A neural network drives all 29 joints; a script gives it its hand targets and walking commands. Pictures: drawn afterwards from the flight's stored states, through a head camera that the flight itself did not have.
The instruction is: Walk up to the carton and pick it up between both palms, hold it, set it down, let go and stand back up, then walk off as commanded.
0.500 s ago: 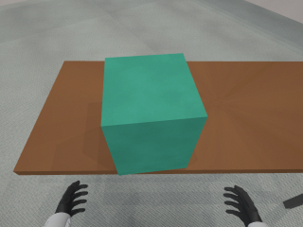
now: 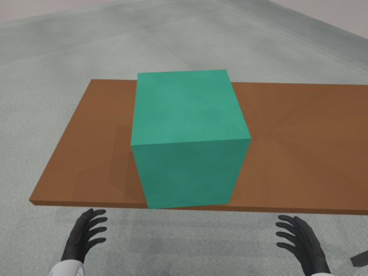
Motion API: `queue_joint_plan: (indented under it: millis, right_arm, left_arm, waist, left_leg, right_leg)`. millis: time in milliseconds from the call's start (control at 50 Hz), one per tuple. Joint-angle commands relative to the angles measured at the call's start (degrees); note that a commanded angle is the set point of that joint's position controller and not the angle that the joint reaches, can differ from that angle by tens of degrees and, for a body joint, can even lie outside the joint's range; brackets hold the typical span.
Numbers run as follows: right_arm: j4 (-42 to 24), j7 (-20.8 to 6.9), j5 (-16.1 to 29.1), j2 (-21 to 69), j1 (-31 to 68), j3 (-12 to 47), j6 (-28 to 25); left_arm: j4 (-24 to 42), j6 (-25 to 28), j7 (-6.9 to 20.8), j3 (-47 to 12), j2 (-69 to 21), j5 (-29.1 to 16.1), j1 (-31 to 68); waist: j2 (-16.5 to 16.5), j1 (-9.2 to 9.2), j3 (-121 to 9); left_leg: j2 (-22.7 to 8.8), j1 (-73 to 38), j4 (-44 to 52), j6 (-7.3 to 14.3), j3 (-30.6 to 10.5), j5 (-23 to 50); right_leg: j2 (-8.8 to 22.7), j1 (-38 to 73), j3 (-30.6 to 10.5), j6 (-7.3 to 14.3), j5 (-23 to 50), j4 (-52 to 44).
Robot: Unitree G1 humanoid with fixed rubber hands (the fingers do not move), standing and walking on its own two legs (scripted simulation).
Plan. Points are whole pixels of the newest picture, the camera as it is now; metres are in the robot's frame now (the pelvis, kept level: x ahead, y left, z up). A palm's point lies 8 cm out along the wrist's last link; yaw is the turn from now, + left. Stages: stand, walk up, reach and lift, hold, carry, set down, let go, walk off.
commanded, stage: reach and lift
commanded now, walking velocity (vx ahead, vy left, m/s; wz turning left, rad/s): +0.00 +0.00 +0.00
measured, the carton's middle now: (185, 142) +0.39 +0.03 +0.07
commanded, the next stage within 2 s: none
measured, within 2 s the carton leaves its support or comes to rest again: neither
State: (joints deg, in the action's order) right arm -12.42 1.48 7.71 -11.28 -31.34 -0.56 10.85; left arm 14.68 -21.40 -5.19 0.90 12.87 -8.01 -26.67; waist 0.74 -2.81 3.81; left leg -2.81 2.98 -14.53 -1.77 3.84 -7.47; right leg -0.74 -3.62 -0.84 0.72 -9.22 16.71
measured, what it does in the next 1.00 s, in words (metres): stands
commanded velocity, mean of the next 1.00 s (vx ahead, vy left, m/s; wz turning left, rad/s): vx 0.00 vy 0.00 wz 0.00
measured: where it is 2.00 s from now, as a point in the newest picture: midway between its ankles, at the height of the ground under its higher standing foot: outside the picture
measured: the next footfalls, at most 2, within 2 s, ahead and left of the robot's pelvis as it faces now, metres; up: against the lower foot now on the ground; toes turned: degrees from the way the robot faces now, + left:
none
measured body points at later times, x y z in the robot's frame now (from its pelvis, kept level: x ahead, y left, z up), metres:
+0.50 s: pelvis -0.01 -0.01 +0.00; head -0.01 +0.01 +0.45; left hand +0.19 +0.21 +0.07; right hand +0.22 -0.19 +0.07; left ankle +0.01 +0.14 -0.75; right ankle +0.00 -0.11 -0.75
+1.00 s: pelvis +0.01 -0.01 +0.00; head +0.02 +0.00 +0.45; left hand +0.27 +0.22 +0.12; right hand +0.30 -0.18 +0.11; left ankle +0.01 +0.14 -0.75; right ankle +0.00 -0.11 -0.75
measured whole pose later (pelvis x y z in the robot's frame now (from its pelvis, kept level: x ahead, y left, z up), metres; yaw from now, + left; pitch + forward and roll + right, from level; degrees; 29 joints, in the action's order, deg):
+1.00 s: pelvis +0.01 -0.01 +0.00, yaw +0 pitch -3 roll +0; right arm -19.1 10.5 24.1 -18.0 -3.3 3.1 24.0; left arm 28.5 -42.6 -3.8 9.3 11.5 -11.3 -3.4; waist 1.5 -2.9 4.1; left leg -3.9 3.3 -16.2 -2.8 3.9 -9.4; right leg -1.8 -4.0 -0.9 1.6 -10.9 18.2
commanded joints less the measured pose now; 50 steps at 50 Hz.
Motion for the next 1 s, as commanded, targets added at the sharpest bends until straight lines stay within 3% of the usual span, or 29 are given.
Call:
queue_joint_plan:
  millis: [0, 60, 100, 120, 140, 200, 220, 260, 280, 340, 420, 440, 460, 500, 520, 540, 580, 640, 680, 740, 760, 820, 840, 860, 900, 920, 940, 960, 980]
  right_arm:
    - [-15.71, 0.66, 1.23, -6.19, 3.82, -4.37, -1.92]
    - [-17.57, 0.92, 1.29, -5.59, 5.44, -4.06, -1.64]
    - [-18.48, 0.84, 2.84, -5.93, 7.42, -4.10, -0.86]
    - [-19.53, 1.41, 2.49, -5.80, 7.32, -3.77, -1.04]
    - [-19.29, 1.32, 2.98, -4.65, 7.31, -3.58, -1.52]
    - [-20.06, 1.57, 4.57, -6.40, 7.98, -2.92, -0.92]
    - [-18.05, 1.42, 5.25, -5.74, 9.51, -2.64, -0.46]
    - [-18.30, 1.61, 5.53, -5.51, 8.23, -3.08, -0.61]
    - [-19.11, 1.89, 5.48, -6.69, 8.55, -3.97, -0.61]
    - [-21.47, 2.45, 6.96, -5.44, 10.26, -2.87, -1.77]
    - [-20.35, 3.11, 7.52, -5.76, 13.53, -3.51, -0.44]
    - [-21.18, 3.39, 7.72, -6.71, 15.99, -4.27, -0.57]
    - [-20.60, 3.70, 7.08, -6.07, 16.19, -3.75, -0.08]
    - [-22.93, 4.49, 8.63, -5.63, 19.04, -2.06, 0.75]
    - [-21.97, 4.55, 8.20, -5.62, 19.01, -2.04, 1.53]
    - [-22.15, 4.70, 9.19, -7.00, 20.88, -3.05, 1.60]
    - [-21.35, 5.11, 9.14, -6.75, 22.57, -2.72, 3.01]
    - [-21.43, 6.21, 10.09, -7.64, 25.80, -1.88, 4.55]
    - [-21.69, 6.77, 11.22, -8.75, 27.06, -1.67, 5.21]
    - [-20.14, 6.85, 12.16, -9.56, 32.20, -2.27, 6.35]
    - [-22.25, 7.09, 13.34, -10.02, 32.82, -1.60, 6.58]
    - [-21.74, 8.18, 14.72, -11.31, 35.18, -0.37, 8.17]
    - [-22.02, 8.30, 14.63, -12.67, 37.79, -2.27, 7.96]
    - [-21.08, 8.32, 14.83, -11.37, 35.51, -0.69, 8.23]
    - [-20.28, 8.96, 16.57, -12.63, 40.59, -0.14, 9.57]
    - [-18.52, 8.84, 16.31, -14.25, 39.78, -0.96, 9.98]
    - [-20.22, 9.32, 16.67, -13.87, 40.54, -1.11, 10.31]
    - [-20.08, 9.56, 16.73, -14.46, 42.81, -1.63, 10.63]
    - [-19.99, 9.79, 17.58, -13.58, 41.61, -0.92, 10.76]
  left_arm:
    - [15.70, 2.97, -1.33, 2.36, 5.31, -1.14, 4.45]
    - [15.62, 2.16, -1.66, 2.48, 5.86, -1.30, 5.99]
    - [17.25, 1.35, -2.09, 2.01, 5.93, -1.82, 6.84]
    - [17.30, 1.52, -2.06, 2.12, 5.68, -2.24, 7.35]
    - [19.42, 1.38, -2.46, 1.70, 6.07, -2.16, 7.21]
    - [21.88, 0.67, -2.82, 0.95, 5.80, -3.10, 7.91]
    - [21.91, -0.09, -3.17, 0.80, 5.15, -2.65, 9.43]
    - [21.28, -0.34, -3.06, 0.72, 4.20, -2.52, 7.50]
    - [24.40, -0.26, -3.09, -0.24, 4.07, -3.98, 7.22]
    - [26.86, -0.42, -3.53, -0.43, 4.22, -3.88, 9.45]
    - [25.46, -1.99, -3.42, 1.41, 4.96, -3.88, 12.42]
    - [26.68, -2.54, -3.83, 1.79, 5.16, -4.08, 13.86]
    - [26.31, -3.02, -3.51, 1.47, 5.24, -3.90, 14.48]
    - [26.42, -3.97, -3.17, 2.91, 4.69, -4.05, 16.53]
    - [27.11, -4.87, -2.86, 2.71, 5.50, -4.84, 17.59]
    - [27.76, -5.20, -2.96, 3.13, 4.83, -4.53, 19.09]
    - [26.15, -6.54, -2.65, 3.57, 5.17, -4.22, 20.05]
    - [24.24, -9.11, -1.47, 6.23, 5.53, -3.92, 21.60]
    - [26.95, -10.07, -1.20, 5.99, 5.37, -4.20, 24.12]
    - [25.27, -12.17, -0.76, 8.71, 5.74, -3.24, 28.44]
    - [24.21, -12.88, -0.21, 9.03, 5.55, -4.23, 27.94]
    - [24.72, -15.08, 0.48, 10.63, 5.37, -3.58, 28.75]
    - [26.38, -15.30, 0.57, 10.29, 5.92, -3.80, 31.66]
    - [26.24, -15.91, 0.80, 11.27, 5.05, -2.25, 29.86]
    - [25.85, -17.77, 1.31, 10.96, 4.85, -3.14, 33.47]
    - [24.68, -18.11, 1.57, 10.75, 4.45, -2.99, 33.11]
    - [26.41, -18.80, 1.59, 12.66, 5.56, -2.68, 33.66]
    - [25.61, -19.59, 1.50, 12.10, 6.00, -3.37, 36.76]
    - [28.30, -20.09, 1.46, 12.48, 5.61, -2.79, 35.32]
  waist:
    - [-0.72, -0.81, -2.67]
    - [0.79, -0.89, -1.57]
    - [-1.13, -1.55, -2.26]
    - [1.06, -1.23, -2.14]
    - [-0.71, -2.49, -3.64]
    - [-0.35, -1.81, -2.35]
    - [-3.25, -2.17, -3.41]
    - [-0.48, -1.91, -1.35]
    - [-0.84, -0.89, -3.93]
    - [-1.39, -1.49, -5.85]
    - [-0.73, -1.44, -3.95]
    - [-1.95, -1.31, -5.71]
    - [0.58, -0.50, -5.00]
    - [-1.66, -2.13, -6.36]
    - [-1.25, -0.36, -7.74]
    - [-2.81, -1.58, -8.23]
    - [-1.42, -0.48, -8.34]
    - [0.09, -1.42, -9.06]
    - [-0.67, 0.05, -12.34]
    - [0.00, -1.32, -11.61]
    - [2.60, -0.78, -13.20]
    - [0.41, -1.36, -14.32]
    - [0.79, 0.16, -15.33]
    - [0.76, -1.27, -13.59]
    - [0.22, -0.89, -14.19]
    - [-0.32, 0.63, -14.52]
    - [-0.20, -1.24, -15.04]
    - [0.49, 0.44, -16.10]
    - [-1.13, -0.07, -17.64]
  left_leg:
    - [2.98, -1.86, 1.75, 0.81, 1.48, 1.77]
    - [2.87, -0.08, 1.96, 1.50, 0.93, -2.15]
    - [3.06, 0.12, 2.16, 1.39, 0.71, -2.27]
    - [2.83, 0.23, 2.37, 1.75, 0.70, -3.44]
    - [2.70, 0.51, 2.03, 1.52, 0.80, -1.95]
    - [2.43, -0.18, 1.90, 1.57, -0.04, -2.31]
    - [2.33, 0.49, 1.75, 1.29, -0.22, -2.52]
    - [2.36, -0.55, 1.36, 1.37, -0.34, 0.03]
    - [2.06, -1.79, 0.87, 0.86, -0.61, 1.63]
    - [2.08, -1.39, 0.12, 1.20, -1.21, 2.24]
    - [2.30, -0.18, 1.33, 1.36, -0.95, 0.15]
    - [1.97, -0.06, 0.68, 0.86, -0.97, 0.02]
    - [2.22, -0.03, 0.91, 1.37, -0.73, 0.31]
    - [2.87, -1.08, 0.68, 1.23, -0.44, 2.64]
    - [2.72, -1.77, 0.38, 0.99, -0.86, 3.59]
    - [2.58, -2.29, 0.12, 0.65, -0.35, 3.40]
    - [2.37, -2.27, 0.51, 0.85, -0.37, 2.94]
    - [2.99, -2.74, -0.05, 1.10, -0.13, 6.10]
    - [3.04, -5.04, -1.11, 0.86, -0.52, 9.58]
    - [2.58, -3.85, -0.90, 0.80, -0.11, 8.64]
    - [3.13, -4.28, -1.60, 1.27, -0.06, 9.90]
    - [3.40, -5.53, -2.40, 0.61, 0.65, 13.89]
    - [3.23, -6.19, -2.86, 0.28, 0.22, 14.56]
    - [3.31, -6.60, -3.00, 0.30, 0.00, 16.79]
    - [3.56, -6.74, -3.34, 0.00, 0.31, 17.15]
    - [3.37, -7.85, -3.32, -0.11, -0.27, 17.52]
    - [3.43, -8.31, -3.27, -0.13, 0.43, 19.09]
    - [3.33, -8.06, -3.74, 0.00, 0.07, 18.41]
    - [3.43, -9.25, -3.94, -0.54, 0.23, 20.92]
  right_leg:
    - [-0.63, -5.52, 0.13, -0.61, -2.04, -4.48]
    - [-0.46, -5.43, -0.30, -0.71, -6.15, -5.04]
    - [-0.61, -5.47, -0.28, -0.59, -6.24, -4.47]
    - [-0.40, -5.37, -0.49, -0.96, -6.98, -4.49]
    - [-0.15, -4.56, -0.41, -0.71, -6.11, -3.80]
    - [-0.79, -6.09, -0.22, -1.04, -5.02, -3.12]
    - [-0.63, -5.69, -0.45, -0.45, -5.92, -2.93]
    - [-1.00, -6.14, -0.59, -0.75, -3.08, -3.30]
    - [-1.46, -6.08, -0.01, -0.34, -2.15, -2.74]
    - [-1.19, -4.19, -0.32, -0.29, -0.16, -2.51]
    - [-0.62, -5.62, -1.16, -0.65, -4.06, -2.90]
    - [-0.76, -5.13, -1.21, -0.07, -3.32, -2.26]
    - [-0.48, -4.33, -1.12, -0.70, -2.76, -2.51]
    - [-0.22, -3.22, -1.99, -0.91, -0.13, -2.62]
    - [-0.05, -3.52, -1.62, -0.96, 0.26, -2.85]
    - [-0.72, -4.22, -1.75, -0.34, 0.05, -2.67]
    - [-0.10, -3.39, -2.14, -0.39, 0.27, -3.36]
    - [-0.29, -1.46, -2.34, -1.07, 5.14, -2.61]
    - [-0.60, -1.12, -1.55, -0.92, 9.45, -1.81]
    - [-1.08, -1.37, -1.51, -0.53, 7.95, -1.64]
    - [-0.79, -0.84, -1.79, -0.95, 10.14, -1.55]
    - [-0.60, 0.96, -2.07, -1.12, 16.57, -0.23]
    - [-1.28, 0.40, -1.32, -0.88, 16.29, -0.32]
    - [-1.33, 0.42, -1.57, -1.10, 19.12, -0.60]
    - [-1.10, 0.71, -1.36, -1.23, 19.95, -0.18]
    - [-1.35, -0.73, -0.85, -1.09, 19.76, 0.07]
    - [-1.47, 0.07, -1.38, -1.10, 19.81, -0.30]
    - [-1.13, 0.33, -0.99, -1.20, 20.71, 0.03]
    - [-1.67, 1.29, -1.07, -0.92, 21.90, -0.11]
